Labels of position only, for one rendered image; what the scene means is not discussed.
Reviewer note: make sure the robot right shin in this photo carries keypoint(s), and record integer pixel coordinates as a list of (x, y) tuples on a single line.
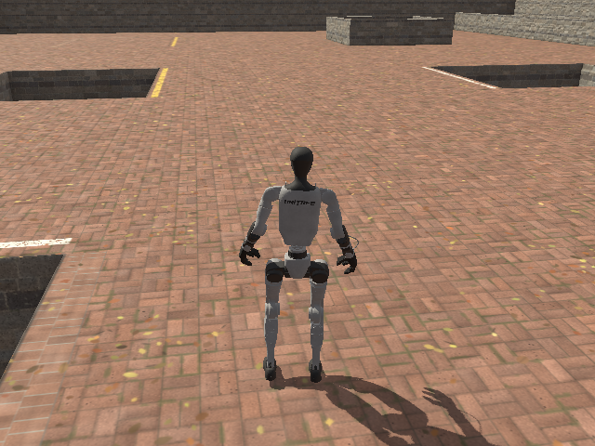
[(317, 337)]

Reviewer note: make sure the robot right hand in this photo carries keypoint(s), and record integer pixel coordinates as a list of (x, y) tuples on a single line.
[(345, 261)]

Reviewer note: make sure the robot left upper arm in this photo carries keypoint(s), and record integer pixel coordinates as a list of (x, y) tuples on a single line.
[(270, 194)]

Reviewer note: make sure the right robot foot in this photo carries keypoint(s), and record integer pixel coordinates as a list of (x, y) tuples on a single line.
[(315, 374)]

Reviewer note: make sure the robot right upper arm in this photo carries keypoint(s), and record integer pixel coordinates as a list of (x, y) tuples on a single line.
[(329, 197)]

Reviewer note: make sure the robot left hand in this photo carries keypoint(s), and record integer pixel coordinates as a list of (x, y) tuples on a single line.
[(243, 253)]

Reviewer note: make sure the robot right forearm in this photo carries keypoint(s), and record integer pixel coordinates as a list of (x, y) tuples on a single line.
[(345, 245)]

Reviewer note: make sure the robot left forearm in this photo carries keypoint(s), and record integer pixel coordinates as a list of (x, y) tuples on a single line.
[(250, 239)]

